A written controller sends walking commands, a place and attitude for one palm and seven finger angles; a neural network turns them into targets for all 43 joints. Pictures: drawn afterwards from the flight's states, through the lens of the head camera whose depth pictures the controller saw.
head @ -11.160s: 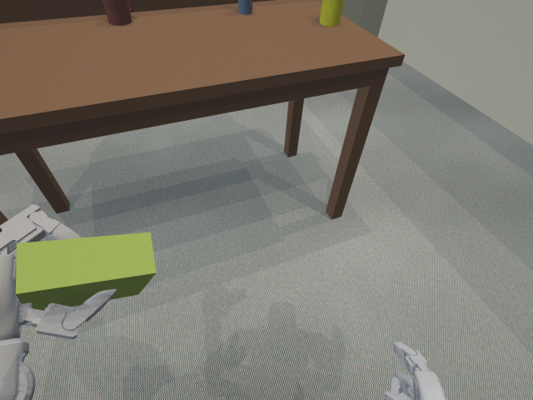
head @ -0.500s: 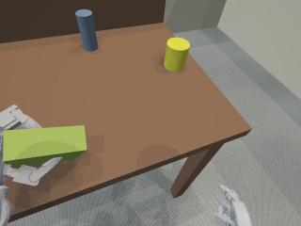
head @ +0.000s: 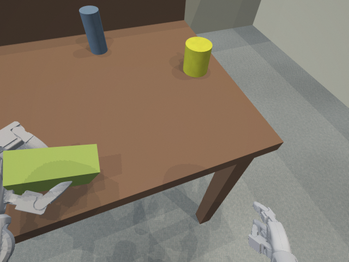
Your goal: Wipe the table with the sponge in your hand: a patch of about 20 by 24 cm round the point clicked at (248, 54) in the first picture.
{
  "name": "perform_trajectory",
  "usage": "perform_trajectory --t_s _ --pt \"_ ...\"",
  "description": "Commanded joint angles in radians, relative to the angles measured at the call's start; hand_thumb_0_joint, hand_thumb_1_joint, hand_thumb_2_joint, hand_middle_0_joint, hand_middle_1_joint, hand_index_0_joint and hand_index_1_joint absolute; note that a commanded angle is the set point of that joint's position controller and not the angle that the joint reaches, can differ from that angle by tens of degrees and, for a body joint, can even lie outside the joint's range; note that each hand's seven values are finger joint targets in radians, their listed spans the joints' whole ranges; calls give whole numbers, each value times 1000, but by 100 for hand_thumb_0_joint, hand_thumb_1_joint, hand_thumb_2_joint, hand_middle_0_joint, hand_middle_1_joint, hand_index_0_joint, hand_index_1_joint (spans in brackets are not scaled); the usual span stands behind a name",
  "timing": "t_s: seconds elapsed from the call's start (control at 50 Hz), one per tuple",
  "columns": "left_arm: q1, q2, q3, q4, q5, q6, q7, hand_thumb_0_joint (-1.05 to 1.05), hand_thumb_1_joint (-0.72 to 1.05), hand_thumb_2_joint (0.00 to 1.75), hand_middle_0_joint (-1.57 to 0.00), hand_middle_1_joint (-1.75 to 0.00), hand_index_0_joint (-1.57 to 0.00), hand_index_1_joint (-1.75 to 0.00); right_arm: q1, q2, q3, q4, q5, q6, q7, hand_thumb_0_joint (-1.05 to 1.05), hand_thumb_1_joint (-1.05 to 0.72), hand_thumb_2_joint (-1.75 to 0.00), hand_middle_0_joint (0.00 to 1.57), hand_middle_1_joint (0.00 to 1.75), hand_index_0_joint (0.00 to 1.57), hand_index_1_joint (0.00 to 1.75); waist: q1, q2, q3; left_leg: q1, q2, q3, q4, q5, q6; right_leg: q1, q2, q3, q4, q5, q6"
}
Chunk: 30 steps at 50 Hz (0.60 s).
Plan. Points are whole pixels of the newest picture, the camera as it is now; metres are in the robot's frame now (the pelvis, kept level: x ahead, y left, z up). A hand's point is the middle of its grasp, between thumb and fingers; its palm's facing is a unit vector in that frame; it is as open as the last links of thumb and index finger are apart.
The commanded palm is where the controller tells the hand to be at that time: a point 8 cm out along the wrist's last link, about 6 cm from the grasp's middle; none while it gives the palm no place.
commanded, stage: shuffle to correct the standing spot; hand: left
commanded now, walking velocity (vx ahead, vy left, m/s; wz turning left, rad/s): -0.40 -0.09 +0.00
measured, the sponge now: (67, 168) +0.24 +0.21 +0.14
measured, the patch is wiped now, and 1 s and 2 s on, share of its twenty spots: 0.00 0.00 0.00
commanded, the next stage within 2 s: come to a stop and stand still in 0.12 s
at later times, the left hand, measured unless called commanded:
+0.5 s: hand (20, 203) +0.17 +0.25 +0.15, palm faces +0.40 -0.84 -0.36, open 8.9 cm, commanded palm +0.11 +0.28 +0.17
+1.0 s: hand out of the picture +0.19 +0.29 +0.22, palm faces +0.59 -0.71 -0.38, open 8.9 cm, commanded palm +0.10 +0.27 +0.17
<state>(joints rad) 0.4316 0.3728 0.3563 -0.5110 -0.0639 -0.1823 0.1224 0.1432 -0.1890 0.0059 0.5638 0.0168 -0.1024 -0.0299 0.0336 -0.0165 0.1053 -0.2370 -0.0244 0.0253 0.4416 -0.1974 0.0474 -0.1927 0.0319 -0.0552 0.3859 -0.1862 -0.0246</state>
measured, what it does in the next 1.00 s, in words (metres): shifts its weight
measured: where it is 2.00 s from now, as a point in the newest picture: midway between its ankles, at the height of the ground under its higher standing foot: outside the picture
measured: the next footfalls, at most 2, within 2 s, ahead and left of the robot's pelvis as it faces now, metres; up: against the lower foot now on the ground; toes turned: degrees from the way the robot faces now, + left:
none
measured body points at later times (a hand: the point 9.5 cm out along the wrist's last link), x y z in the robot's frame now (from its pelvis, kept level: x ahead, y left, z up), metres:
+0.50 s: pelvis -0.05 +0.00 -0.01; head -0.02 +0.03 +0.44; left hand +0.14 +0.29 +0.17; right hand +0.09 -0.25 -0.09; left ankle -0.06 +0.08 -0.74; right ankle +0.01 -0.10 -0.74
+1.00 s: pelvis -0.04 -0.03 -0.01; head -0.02 +0.00 +0.44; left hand +0.15 +0.32 +0.23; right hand +0.15 -0.21 -0.08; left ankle -0.06 +0.08 -0.74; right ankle +0.00 -0.10 -0.74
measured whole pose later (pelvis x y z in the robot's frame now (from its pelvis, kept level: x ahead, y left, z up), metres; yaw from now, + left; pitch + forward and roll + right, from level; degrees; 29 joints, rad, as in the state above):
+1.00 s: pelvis -0.04 -0.03 -0.01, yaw +4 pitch +1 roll +0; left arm 0.10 0.54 0.46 -0.28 -0.04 -0.26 0.13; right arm 0.23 -0.21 0.11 0.56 0.00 -0.14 0.00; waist 0.05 -0.05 0.03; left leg -0.25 -0.05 -0.08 0.53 -0.30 0.03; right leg -0.31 0.05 -0.06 0.48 -0.19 -0.06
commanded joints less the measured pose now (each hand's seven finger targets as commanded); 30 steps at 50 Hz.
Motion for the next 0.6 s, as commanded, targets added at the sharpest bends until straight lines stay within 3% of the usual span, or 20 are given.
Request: perform_trajectory --t_s 0.0,0.04,0.12,0.14,0.2,0.22,0.24,0.26,0.3,0.32,0.34,0.36,0.38,0.42,0.44,0.46,0.48,0.52,0.56,0.58 --pt "2 160 124 -234 -17 -72 6 0 10 130 -120 -160 -120 -160 -48 -122 -56 -153 1 -42 -8 0 -90 -90 20 30 20 30 0 78 -242 -7 165 -110 -42 324 -29 115 -68 77 38 253 26" --pt "27 144 116 -231 -23 -71 3 0 10 130 -120 -160 -120 -160 -50 -115 -49 -150 -1 -38 -7 0 -90 -90 20 30 20 30 -5 80 -255 -28 172 -112 -43 297 -24 112 -66 74 53 227 23" --pt "41 191 169 -276 -24 -89 7 0 10 130 -120 -160 -120 -160 -64 -109 -56 -148 -2 -51 -15 0 -90 -90 20 30 20 30 -5 81 -267 -55 176 -99 5 208 -18 67 -83 103 57 236 13" --pt "44 156 134 -274 -30 -90 2 0 10 130 -120 -160 -120 -160 -43 -106 -53 -148 -7 -44 -14 0 -90 -90 20 30 20 30 -11 65 -274 -70 164 -99 18 165 -18 66 -93 105 46 220 12" --pt "18 190 160 -313 -28 -117 8 0 10 130 -120 -160 -120 -160 -25 -106 -62 -139 -8 -58 -19 0 -90 -90 20 30 20 30 -21 15 -257 -57 100 -70 102 10 -34 -43 -145 167 -38 154 -14" --pt "48 198 173 -285 -26 -110 16 0 10 130 -120 -160 -120 -160 -30 -103 -63 -126 -3 -60 -22 0 -90 -90 20 30 20 30 -25 -4 -265 -10 67 -45 153 -77 -44 -103 -182 218 -90 62 -38" --pt "63 166 140 -260 -29 -101 20 0 10 130 -120 -160 -120 -160 -2 -99 -56 -125 -4 -48 -21 0 -90 -90 20 30 20 30 -28 -54 -276 13 34 -30 226 -157 -49 -143 -239 268 -147 -110 -57" --pt "50 174 140 -271 -25 -91 32 0 10 130 -120 -160 -120 -160 -8 -106 -61 -127 -1 -41 -24 0 -90 -90 20 30 20 30 -27 -77 -249 38 8 -24 315 -183 -55 -224 -287 330 -216 -289 -81" --pt "45 171 137 -265 -14 -65 48 0 10 130 -120 -160 -120 -160 -29 -108 -53 -115 -10 -30 -29 0 -90 -90 20 30 20 30 -32 -88 -222 49 5 -32 372 -175 -54 -270 -321 339 -257 -466 -110" --pt "61 177 145 -250 -8 -54 57 0 10 130 -120 -160 -120 -160 -51 -110 -44 -109 -8 -32 -31 0 -90 -90 20 30 20 30 -38 -66 -218 73 12 -47 300 -172 -50 -275 -300 321 -235 -468 -107" --pt "53 146 116 -239 -9 -47 57 0 10 130 -120 -160 -120 -160 -30 -102 -32 -102 -10 -24 -33 0 -90 -90 20 30 20 30 -42 -40 -203 71 12 -36 183 -176 -44 -230 -252 236 -194 -447 -81" --pt "40 166 130 -233 -3 -43 59 0 10 130 -120 -160 -120 -160 -32 -109 -33 -103 -11 -27 -37 0 -90 -90 20 30 20 30 -38 -3 -176 66 14 -36 61 -176 -41 -200 -191 187 -155 -426 -50" --pt "8 161 122 -249 -1 -47 59 0 10 130 -120 -160 -120 -160 -29 -122 -36 -100 -13 -34 -40 0 -90 -90 20 30 20 30 -38 59 -156 5 44 -91 -74 -207 -24 -118 -125 138 -86 -381 -19" --pt "-3 188 139 -248 13 -50 64 0 10 130 -120 -160 -120 -160 -46 -141 -44 -112 -2 -50 -46 0 -90 -90 20 30 20 30 -25 138 -139 -78 166 -235 -197 -101 20 16 -20 64 104 -134 22" --pt "-5 157 114 -235 12 -50 57 0 10 130 -120 -160 -120 -160 -31 -125 -41 -113 0 -48 -45 0 -90 -90 20 30 20 30 -19 146 -169 -100 185 -254 -180 16 25 73 -21 54 148 -67 23" --pt "-44 173 116 -275 12 -50 47 0 10 130 -120 -160 -120 -160 -34 -122 -40 -114 -7 -50 -41 0 -90 -90 20 30 20 30 -24 209 -158 -97 189 -278 -188 92 3 69 -26 55 159 -54 22" --pt "-58 176 118 -291 17 -51 40 0 10 130 -120 -160 -120 -160 -27 -124 -48 -112 -11 -53 -36 0 -90 -90 20 30 20 30 -25 219 -150 -79 191 -265 -180 159 -13 68 -26 55 161 -56 22" --pt "-43 171 111 -308 22 -55 28 0 10 130 -120 -160 -120 -160 -29 -126 -50 -113 -12 -68 -19 0 -90 -90 20 30 20 30 -25 196 -168 -3 171 -212 -136 283 -38 63 -13 39 117 -24 19" --pt "-16 153 92 -292 21 -61 19 0 10 130 -120 -160 -120 -160 -4 -133 -60 -110 -12 -66 -3 0 -90 -90 20 30 20 30 -29 171 -172 26 153 -210 -87 411 -71 99 -13 31 44 24 10" --pt "0 159 104 -268 18 -60 17 0 10 130 -120 -160 -120 -160 -10 -135 -59 -109 -11 -64 3 0 -90 -90 20 30 20 30 -26 147 -180 -5 146 -198 -78 398 -83 149 -19 35 24 80 7"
